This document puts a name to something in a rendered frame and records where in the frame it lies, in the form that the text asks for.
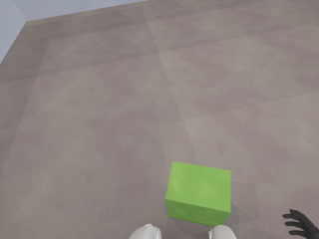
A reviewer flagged right robot hand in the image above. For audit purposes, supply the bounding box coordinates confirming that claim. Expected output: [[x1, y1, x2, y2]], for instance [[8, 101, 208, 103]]
[[282, 209, 319, 239]]

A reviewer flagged robot left thigh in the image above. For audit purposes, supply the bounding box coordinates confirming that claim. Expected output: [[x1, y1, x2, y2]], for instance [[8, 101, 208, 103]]
[[129, 225, 161, 239]]

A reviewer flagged carton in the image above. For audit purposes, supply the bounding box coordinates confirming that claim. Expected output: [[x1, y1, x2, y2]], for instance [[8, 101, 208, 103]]
[[164, 161, 230, 227]]

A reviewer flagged robot thigh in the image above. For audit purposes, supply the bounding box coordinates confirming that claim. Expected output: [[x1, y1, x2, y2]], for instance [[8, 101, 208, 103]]
[[129, 225, 161, 239], [208, 225, 237, 239]]

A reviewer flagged robot right thigh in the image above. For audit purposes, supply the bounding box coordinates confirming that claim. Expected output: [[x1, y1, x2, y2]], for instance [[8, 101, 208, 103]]
[[208, 225, 237, 239]]

